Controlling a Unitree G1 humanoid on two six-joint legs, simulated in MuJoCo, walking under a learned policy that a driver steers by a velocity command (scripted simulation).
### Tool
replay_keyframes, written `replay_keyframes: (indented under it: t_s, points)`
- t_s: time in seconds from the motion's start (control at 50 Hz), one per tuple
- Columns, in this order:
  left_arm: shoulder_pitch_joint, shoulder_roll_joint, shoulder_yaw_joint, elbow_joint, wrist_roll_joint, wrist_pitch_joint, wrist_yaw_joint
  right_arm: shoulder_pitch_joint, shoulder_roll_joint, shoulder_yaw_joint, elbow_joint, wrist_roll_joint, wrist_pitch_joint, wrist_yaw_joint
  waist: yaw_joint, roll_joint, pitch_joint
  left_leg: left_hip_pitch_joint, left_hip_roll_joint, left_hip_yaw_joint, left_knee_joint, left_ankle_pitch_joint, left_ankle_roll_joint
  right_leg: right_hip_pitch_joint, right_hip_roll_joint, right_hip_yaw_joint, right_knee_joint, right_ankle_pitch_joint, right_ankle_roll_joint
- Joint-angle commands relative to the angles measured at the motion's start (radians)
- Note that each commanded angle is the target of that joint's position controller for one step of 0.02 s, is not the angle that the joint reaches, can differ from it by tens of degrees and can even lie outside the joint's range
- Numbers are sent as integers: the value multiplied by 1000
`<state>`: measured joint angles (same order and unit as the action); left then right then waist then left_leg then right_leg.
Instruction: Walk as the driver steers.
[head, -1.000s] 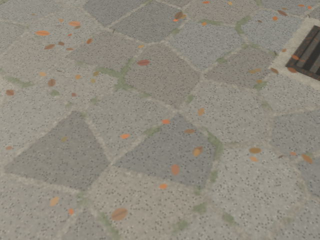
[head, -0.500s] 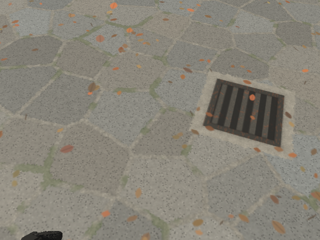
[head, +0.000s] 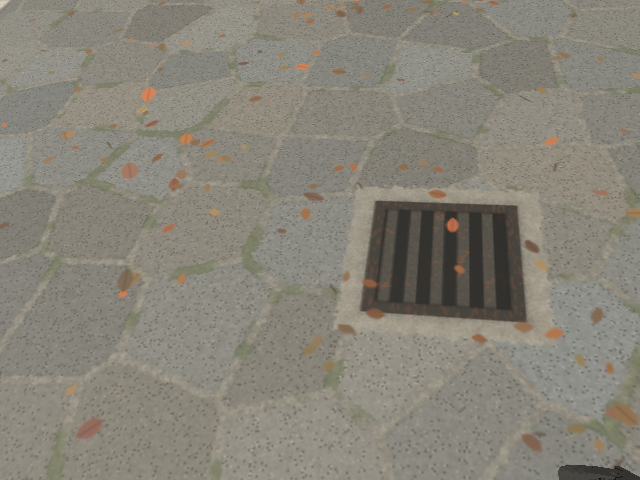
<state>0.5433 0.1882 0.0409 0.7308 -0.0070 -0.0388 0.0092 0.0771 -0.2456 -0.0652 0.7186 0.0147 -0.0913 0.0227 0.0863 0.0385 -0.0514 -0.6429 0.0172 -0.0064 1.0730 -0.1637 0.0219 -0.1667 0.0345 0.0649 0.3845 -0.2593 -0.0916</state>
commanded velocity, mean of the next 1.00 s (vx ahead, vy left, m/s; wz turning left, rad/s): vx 0.48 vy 0.00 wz -0.26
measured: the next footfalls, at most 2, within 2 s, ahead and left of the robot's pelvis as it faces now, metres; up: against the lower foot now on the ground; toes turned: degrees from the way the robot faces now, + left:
left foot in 0.34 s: +0.44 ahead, +0.09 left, +0.00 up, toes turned -14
right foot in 0.82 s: +0.63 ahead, -0.23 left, +0.00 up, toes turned -17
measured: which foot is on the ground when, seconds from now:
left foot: up 0.00-0.32, down 0.34-0.84, up 0.86-1.00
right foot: down 0.00-0.36, up 0.38-0.80, down 0.82-1.00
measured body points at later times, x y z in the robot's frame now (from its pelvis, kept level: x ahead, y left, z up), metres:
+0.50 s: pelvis +0.33 +0.01 -0.01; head +0.37 -0.01 +0.43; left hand +0.46 +0.26 -0.13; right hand +0.41 -0.28 -0.13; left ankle +0.40 +0.10 -0.75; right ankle +0.18 -0.09 -0.63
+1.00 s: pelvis +0.59 -0.12 -0.01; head +0.61 -0.15 +0.44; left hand +0.77 +0.11 -0.10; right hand +0.61 -0.42 -0.14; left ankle +0.61 +0.03 -0.66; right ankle +0.59 -0.22 -0.75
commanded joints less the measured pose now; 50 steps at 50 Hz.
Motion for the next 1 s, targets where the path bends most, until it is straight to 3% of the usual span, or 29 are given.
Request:
replay_keyframes:
  t_s: [0.02,0.14,0.22,0.28,0.3,0.32,0.34,0.36,0.38,0.4,0.42,0.44,0.46,0.48,0.52,0.56,0.6,0.64,0.74,0.78,0.8,0.82,0.84,0.86,0.88,0.9,0.92,0.94,1.0]
  points:
    - [24,149,33,-42,-6,-33,14,-177,-59,-16,-90,1,-35,13,-15,-97,66,-253,5,-41,-207,117,12,225,-245,330,-224,74,-145]
    - [110,112,20,44,-14,-33,16,-361,-31,-2,-136,15,-50,41,46,-174,142,-166,-37,7,-515,233,12,185,-207,277,-229,147,-110]
    - [123,139,32,88,-22,-22,17,-428,-39,1,-181,12,-74,54,58,-197,172,-102,-56,14,-618,256,24,230,-222,308,-197,286,-97]
    - [62,175,52,86,-21,-9,17,-332,-80,-13,-172,14,-80,43,-9,-229,123,138,-84,33,-657,255,33,213,-216,267,-119,626,-54]
    - [53,189,58,84,-9,-3,15,-230,-124,-32,-152,17,-76,27,-57,-245,57,287,-99,47,-634,242,42,205,-208,245,-22,827,-31]
    - [6,193,58,69,7,1,7,-50,-169,-50,-113,21,-66,10,-150,-244,-61,512,-69,27,-615,261,68,164,-171,206,157,916,2]
    - [-52,167,48,29,26,-3,0,154,-197,-52,-82,7,-50,-5,-240,-211,-207,823,69,-98,-523,192,117,-20,-143,232,385,738,16]
    - [113,16,12,33,42,-12,0,247,-257,-57,-58,-29,-45,-10,-140,173,-379,1179,328,-478,-497,236,247,-323,24,176,762,-60,67]
    - [199,51,-1,60,-20,-15,0,284,-196,-42,-29,-29,-52,5,-143,345,-495,1192,430,-838,-695,89,323,-420,50,193,1025,-265,90]
    - [82,137,23,50,-31,-15,1,191,-107,-26,-46,-16,-44,-3,-153,183,-319,1017,377,-686,-731,30,274,-483,-20,178,1092,-195,92]
    - [-54,178,28,12,-31,-21,3,138,-77,-13,-41,-9,-36,-8,-155,50,-181,848,329,-507,-744,90,247,-496,-58,125,1070,-137,90]
    - [-150,182,32,-14,-20,-29,4,124,-85,-10,-22,-16,-36,-8,-135,-35,-91,694,288,-409,-774,196,238,-482,-83,103,1027,-110,85]
    - [-194,174,36,-40,-11,-32,3,121,-90,-7,-3,-28,-38,-9,-109,-42,-51,605,255,-343,-805,246,238,-465,-107,93,991,-94,74]
    - [-196,140,29,-45,-17,-35,-1,128,-88,-5,14,-33,-41,-11,-87,-5,-30,571,239,-302,-840,245,245,-460,-121,78,959,-101,65]
    - [-204,98,17,-52,-16,-33,-4,135,-83,-3,41,-14,-48,-9,-62,23,8,524,217,-256,-898,227,251,-483,-152,55,857,-90,63]
    - [-269,90,8,-77,-3,-33,-9,134,-114,-8,53,-2,-50,-7,-58,2,55,467,218,-209,-933,260,255,-515,-177,25,715,-36,83]
    - [-335,85,-3,-99,10,-39,-17,130,-147,-13,55,1,-41,-7,-72,2,66,400,173,-120,-953,257,234,-442,-175,-8,532,106,91]
    - [-424,90,-9,-119,4,-47,-26,156,-175,-18,63,10,-32,-7,-107,7,76,362,140,-65,-959,239,203,-351,-139,-44,369,244,93]
    - [-560,154,4,-179,-8,-47,-43,264,-219,-26,103,21,-5,-5,-151,6,94,556,223,-103,-892,210,164,-368,-110,-42,194,251,59]
    - [-517,181,19,-179,-4,-46,-43,271,-233,-28,113,20,11,-6,-112,23,60,600,224,-90,-795,335,133,-270,-78,-68,142,197,33]
    - [-415,211,37,-151,1,-45,-39,271,-223,-23,114,19,17,-8,-58,19,1,588,185,-51,-664,470,109,-122,-49,-94,113,185,9]
    - [-256,265,62,-117,8,-41,-27,279,-189,-8,106,8,17,-9,12,-3,-101,486,133,-6,-447,451,72,112,-94,-50,128,196,-32]
    - [-123,378,86,-112,30,-33,-15,343,-99,24,68,-15,2,-7,22,-205,-260,135,16,57,-43,88,2,482,-367,334,125,172,-170]
    - [-94,340,77,-106,15,-28,-18,362,-91,33,74,-4,-15,-4,24,-320,-351,-62,-55,-51,163,-408,-12,558,-467,656,-30,63,-255]
    - [-131,272,56,-104,10,-29,-20,292,-178,6,67,21,-20,1,31,-213,-219,-155,3,-102,250,-374,-4,457,-434,553,-47,5,-209]
    - [-189,236,44,-110,8,-30,-20,224,-177,6,49,30,-18,2,9,-164,-120,-164,48,-81,234,-286,1,330,-391,402,-62,33,-172]
    - [-253,203,33,-109,11,-35,-25,192,-165,5,45,21,-10,-2,-26,-111,-48,-129,81,-69,178,-212,-5,198,-346,300,-104,83,-150]
    - [-299,175,26,-111,15,-44,-28,197,-157,-1,48,11,5,-6,-60,-121,-8,-74,108,-80,125,-157,-12,104,-313,224,-147,117,-131]
    - [-330,179,35,-85,23,-74,-26,222,-109,2,56,12,44,-14,-105,-123,35,-5,110,-95,80,-58,-41,-17,-296,84,-236,230,-132]
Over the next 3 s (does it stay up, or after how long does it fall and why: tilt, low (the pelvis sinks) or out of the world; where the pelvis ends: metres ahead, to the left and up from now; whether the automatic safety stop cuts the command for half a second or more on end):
stays up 1.65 0.15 -0.02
